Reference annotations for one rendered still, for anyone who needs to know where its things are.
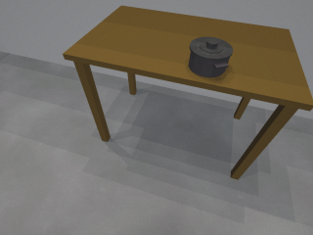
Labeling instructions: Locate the table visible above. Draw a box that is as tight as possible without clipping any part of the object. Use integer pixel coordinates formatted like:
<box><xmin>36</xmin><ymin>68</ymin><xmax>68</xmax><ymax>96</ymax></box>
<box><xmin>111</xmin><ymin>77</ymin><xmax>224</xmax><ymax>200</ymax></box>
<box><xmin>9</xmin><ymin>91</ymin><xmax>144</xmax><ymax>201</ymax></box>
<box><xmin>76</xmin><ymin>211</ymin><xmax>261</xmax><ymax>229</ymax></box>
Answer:
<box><xmin>63</xmin><ymin>5</ymin><xmax>313</xmax><ymax>180</ymax></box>

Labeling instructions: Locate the pot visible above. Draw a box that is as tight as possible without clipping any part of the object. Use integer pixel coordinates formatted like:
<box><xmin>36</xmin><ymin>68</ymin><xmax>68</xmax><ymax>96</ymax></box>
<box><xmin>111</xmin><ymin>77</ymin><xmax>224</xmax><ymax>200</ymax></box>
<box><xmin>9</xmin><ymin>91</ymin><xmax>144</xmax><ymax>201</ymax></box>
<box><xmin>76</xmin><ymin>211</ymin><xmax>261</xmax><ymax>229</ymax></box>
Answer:
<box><xmin>188</xmin><ymin>52</ymin><xmax>230</xmax><ymax>77</ymax></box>

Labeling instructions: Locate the knob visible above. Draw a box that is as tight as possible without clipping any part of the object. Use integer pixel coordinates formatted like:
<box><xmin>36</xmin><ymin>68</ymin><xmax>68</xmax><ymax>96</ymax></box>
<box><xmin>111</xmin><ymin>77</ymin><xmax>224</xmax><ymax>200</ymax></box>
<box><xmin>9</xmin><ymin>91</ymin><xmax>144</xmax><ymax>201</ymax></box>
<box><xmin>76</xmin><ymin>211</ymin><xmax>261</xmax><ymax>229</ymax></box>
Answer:
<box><xmin>206</xmin><ymin>38</ymin><xmax>218</xmax><ymax>48</ymax></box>

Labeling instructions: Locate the lid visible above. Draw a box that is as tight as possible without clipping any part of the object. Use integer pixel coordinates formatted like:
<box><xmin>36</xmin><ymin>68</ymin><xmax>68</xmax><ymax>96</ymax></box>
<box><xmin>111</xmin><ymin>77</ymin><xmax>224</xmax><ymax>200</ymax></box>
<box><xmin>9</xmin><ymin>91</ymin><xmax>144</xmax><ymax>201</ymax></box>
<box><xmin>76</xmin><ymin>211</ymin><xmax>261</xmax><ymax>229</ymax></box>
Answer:
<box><xmin>189</xmin><ymin>36</ymin><xmax>234</xmax><ymax>61</ymax></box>

